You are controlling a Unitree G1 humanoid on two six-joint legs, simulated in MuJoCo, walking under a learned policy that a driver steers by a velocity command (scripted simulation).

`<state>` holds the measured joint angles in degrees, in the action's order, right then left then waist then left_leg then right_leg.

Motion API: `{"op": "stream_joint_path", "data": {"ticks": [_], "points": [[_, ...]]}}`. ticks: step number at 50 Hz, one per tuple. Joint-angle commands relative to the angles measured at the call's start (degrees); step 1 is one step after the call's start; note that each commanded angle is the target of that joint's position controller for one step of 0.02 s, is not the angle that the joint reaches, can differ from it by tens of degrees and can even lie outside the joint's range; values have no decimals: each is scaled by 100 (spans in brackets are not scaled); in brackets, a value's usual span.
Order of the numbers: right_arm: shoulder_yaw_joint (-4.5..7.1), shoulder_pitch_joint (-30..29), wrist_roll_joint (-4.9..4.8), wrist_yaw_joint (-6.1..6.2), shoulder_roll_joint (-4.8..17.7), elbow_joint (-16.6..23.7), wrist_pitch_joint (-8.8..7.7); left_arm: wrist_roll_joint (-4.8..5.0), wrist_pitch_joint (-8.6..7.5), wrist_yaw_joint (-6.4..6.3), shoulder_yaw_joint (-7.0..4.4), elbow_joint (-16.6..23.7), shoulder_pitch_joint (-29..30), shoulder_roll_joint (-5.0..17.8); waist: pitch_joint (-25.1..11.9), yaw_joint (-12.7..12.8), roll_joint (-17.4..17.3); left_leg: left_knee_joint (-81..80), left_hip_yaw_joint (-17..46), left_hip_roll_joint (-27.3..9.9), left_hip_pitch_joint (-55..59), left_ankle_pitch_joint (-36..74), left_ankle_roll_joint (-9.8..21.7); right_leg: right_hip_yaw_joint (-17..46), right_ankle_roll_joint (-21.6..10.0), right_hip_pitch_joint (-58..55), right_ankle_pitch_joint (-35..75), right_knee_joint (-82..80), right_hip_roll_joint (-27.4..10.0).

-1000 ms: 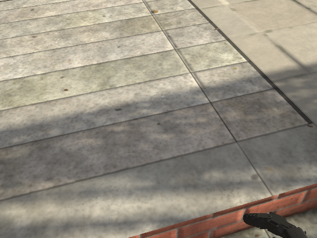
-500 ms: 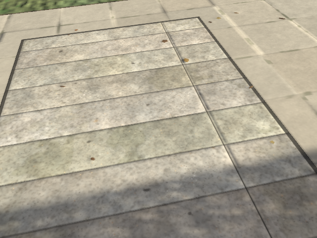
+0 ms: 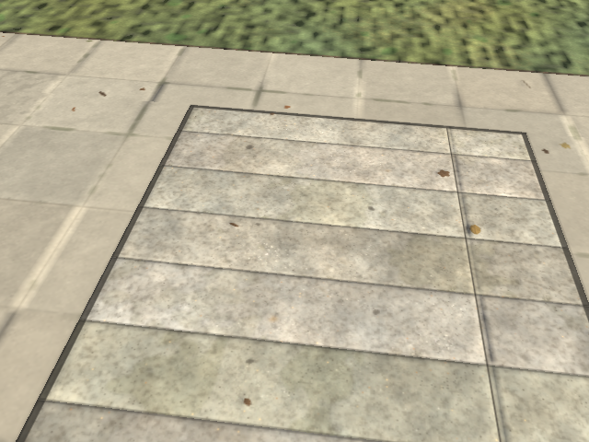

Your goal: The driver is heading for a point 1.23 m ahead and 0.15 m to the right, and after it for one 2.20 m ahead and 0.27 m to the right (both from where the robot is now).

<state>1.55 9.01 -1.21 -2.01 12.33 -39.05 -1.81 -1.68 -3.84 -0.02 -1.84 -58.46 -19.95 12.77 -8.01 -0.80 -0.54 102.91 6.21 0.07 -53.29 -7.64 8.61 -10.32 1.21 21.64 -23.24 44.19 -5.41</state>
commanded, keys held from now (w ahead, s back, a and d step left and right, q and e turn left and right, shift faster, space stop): w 0.26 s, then w+e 0.68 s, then w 0.06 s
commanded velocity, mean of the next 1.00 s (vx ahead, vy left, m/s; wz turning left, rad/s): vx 0.50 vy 0.00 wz -0.21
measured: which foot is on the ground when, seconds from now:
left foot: up 0.00-0.22, down 0.24-0.76, up 0.78-1.00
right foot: down 0.00-0.24, up 0.26-0.76, down 0.78-1.00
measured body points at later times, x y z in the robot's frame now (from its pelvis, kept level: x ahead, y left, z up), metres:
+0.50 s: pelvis +0.25 +0.08 +0.04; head +0.25 +0.10 +0.49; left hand +0.42 +0.32 -0.08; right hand +0.25 -0.16 -0.09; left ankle +0.21 +0.17 -0.71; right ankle +0.31 -0.09 -0.59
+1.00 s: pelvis +0.54 +0.01 +0.03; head +0.57 +0.00 +0.48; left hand +0.70 +0.24 -0.09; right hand +0.66 -0.29 -0.05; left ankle +0.62 +0.17 -0.61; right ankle +0.54 -0.06 -0.71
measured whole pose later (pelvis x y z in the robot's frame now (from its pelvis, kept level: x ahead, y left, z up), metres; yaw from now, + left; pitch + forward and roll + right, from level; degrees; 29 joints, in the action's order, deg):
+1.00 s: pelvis +0.54 +0.01 +0.03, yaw -18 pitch +4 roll -1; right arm 2.5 6.7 1.0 1.2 14.3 -38.1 -6.9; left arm 0.3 -2.9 0.3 -4.4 -43.0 -18.5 13.3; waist -1.1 1.4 -1.6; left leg 69.5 4.7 -6.4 -40.7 -15.7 -1.5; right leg 2.0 -6.7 17.4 -9.0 22.6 7.5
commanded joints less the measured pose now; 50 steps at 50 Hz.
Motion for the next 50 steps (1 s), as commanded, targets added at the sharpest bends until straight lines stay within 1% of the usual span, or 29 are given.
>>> {"op": "stream_joint_path", "data": {"ticks": [1,3,5,8,10,11,12,13,14,15,16,17,19,21,24,29,33,36,38,39,40,41,42,43,44,45,46,48,50], "points": [[-281,531,131,111,-367,220,20,-27,-261,24,194,618,1269,-156,1164,-676,525,-1889,-209,-405,921,671,-347,267,-743,1733,801,-3054,-644],[-230,428,83,43,-99,196,0,63,-346,-48,46,635,1081,463,760,-575,524,-3216,-505,-719,1649,791,-442,34,-765,1111,975,-3460,-680],[-145,-58,-15,-77,113,180,22,202,-351,-62,-112,555,590,922,706,-202,317,-4491,-830,-755,2078,413,-394,75,-867,132,1007,-3636,-778],[-50,-606,-12,-138,286,273,23,313,-209,-24,-219,476,-6,1071,1011,167,413,-6128,-1128,-601,1989,-216,-375,451,-1026,-1356,1262,-3430,-1248],[98,-19,32,-132,401,53,-12,294,-111,2,-225,497,-31,975,920,-89,572,-6901,-1339,-304,2843,-601,-275,326,-910,-1566,1989,-2640,-1195],[276,872,89,-95,652,-272,-39,246,-92,17,-189,509,-10,819,547,-396,473,-7104,-1376,-61,3815,-649,-179,171,-824,-1451,2756,-1559,-839],[454,1793,161,-40,1120,-492,-75,168,-100,12,-128,716,141,611,51,-681,-284,-7083,-271,-762,5164,3,0,99,-627,-344,2175,203,-476],[534,1978,159,47,1731,-392,-85,112,-238,46,36,973,-104,-11,-388,-358,-1860,-7894,2315,-1983,6673,-500,756,248,-246,1891,-1,2268,470],[451,2211,136,42,1405,-401,-180,264,-372,85,3,997,172,101,-832,-563,-1544,-8730,3522,-2326,6690,-1237,998,1297,-227,2660,-331,3727,625],[360,1860,170,68,1082,-320,-251,415,-432,138,-45,1149,568,183,-457,-494,-1066,-8662,2947,-2322,6254,-1455,819,1620,-340,3142,46,4250,348],[255,1398,205,63,737,-271,-282,411,-419,147,-30,1259,869,147,-216,-334,-655,-8577,2161,-2192,5600,-1343,628,1565,-402,3127,579,4278,60],[176,1011,234,46,486,-224,-336,332,-375,111,-39,1328,1041,170,17,-165,-366,-8739,1588,-2021,4933,-1077,489,1564,-410,2870,1034,4007,-106],[75,791,277,46,159,-331,-459,373,-202,84,-128,1314,699,254,228,125,-483,-9028,784,-1807,4393,-740,321,1680,-443,2485,1436,3643,-233],[88,1021,269,120,222,-546,-512,407,-82,43,-126,1344,758,135,505,164,-342,-9178,190,-1722,4325,-161,218,1744,-458,2699,1519,3376,-235],[139,1302,283,268,401,-715,-504,304,-23,39,-108,1537,1093,45,726,108,-183,-9220,-548,-1621,4494,765,68,1844,-400,3168,2009,2777,-121],[191,1380,301,386,671,-839,-489,299,-19,240,-69,1917,1985,-2,1037,-121,-157,-9369,-1428,-1502,4540,1185,-101,1163,-434,2701,2920,784,-65],[271,1580,186,392,840,-950,-364,305,24,410,-47,2185,2456,-76,1269,-347,-167,-9006,-1751,-1667,5457,2285,-199,685,-622,2549,2448,-195,96],[363,1335,92,436,1107,-878,-269,259,62,466,-181,2300,2091,223,925,-6,-658,-8049,-1961,-1690,5939,5148,-347,180,-896,1601,1624,-475,624],[436,1024,21,461,1261,-797,-229,270,65,399,-444,2036,746,721,279,757,-801,-6270,-2030,-1474,5713,5671,-502,178,-1234,-176,1819,-1313,1014],[431,966,60,471,1205,-683,-287,194,93,263,-627,1850,-77,1163,-190,1089,-511,-4688,-1949,-1188,4404,4090,-705,1015,-1450,-1940,2270,-1344,666],[149,1520,364,365,167,-418,-434,170,99,165,-714,1850,-113,1748,-631,342,1257,-2426,-1613,-74,1602,-2074,-1022,3672,-2368,-4095,2820,-1120,-814],[125,1286,133,267,443,-195,-692,175,59,145,-641,1955,-423,1533,-1819,624,1119,-1346,-155,307,921,-2454,-1061,5767,-3031,-4654,1533,-2327,-1393],[207,580,-82,235,689,-5,-802,163,51,96,-565,1960,-312,1132,-1205,789,843,-1291,72,-41,391,-1838,-939,5107,-2593,-4224,1429,-2595,-1154],[178,355,-39,279,675,124,-828,256,33,70,-479,2029,152,858,-595,533,333,-1741,18,-324,376,-1329,-864,4360,-2312,-3296,1682,-2611,-937],[184,220,122,309,708,154,-800,296,24,77,-404,2122,568,657,-267,269,-170,-2062,-7,-482,670,-1111,-864,3987,-2163,-2365,1945,-2776,-773],[236,375,154,315,748,207,-721,258,2,71,-358,2200,773,546,-99,5,-192,-2378,49,-629,1022,-967,-898,3664,-2128,-1699,2105,-2889,-641],[257,412,156,306,748,231,-635,205,-21,61,-348,2196,824,498,67,-128,-138,-2561,62,-708,1205,-947,-921,3560,-2095,-1251,1967,-3039,-533],[238,418,217,325,644,249,-509,207,-48,25,-386,2144,793,666,343,-260,-61,-3111,-41,-802,1170,-892,-997,3172,-2034,-709,2266,-3131,-419],[196,162,285,359,544,298,-462,172,-65,-37,-400,2066,666,786,475,-200,106,-3947,-275,-789,1269,-344,-1111,2532,-1870,-274,2990,-3080,-177]]}}
Velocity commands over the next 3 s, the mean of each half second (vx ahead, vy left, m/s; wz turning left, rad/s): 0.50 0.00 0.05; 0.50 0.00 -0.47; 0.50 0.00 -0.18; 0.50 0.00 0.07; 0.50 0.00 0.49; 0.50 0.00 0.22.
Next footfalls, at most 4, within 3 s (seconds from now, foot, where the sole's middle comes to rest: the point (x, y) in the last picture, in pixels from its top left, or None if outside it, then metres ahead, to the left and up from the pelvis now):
0.24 left None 0.25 0.17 -0.74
0.78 right None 0.58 -0.07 -0.74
1.26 left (273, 348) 0.90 0.06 -0.74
1.78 right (387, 305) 1.04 -0.27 -0.74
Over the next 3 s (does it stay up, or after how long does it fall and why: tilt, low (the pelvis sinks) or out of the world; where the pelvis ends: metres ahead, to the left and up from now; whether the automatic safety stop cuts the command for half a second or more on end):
stays up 1.60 -0.23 0.03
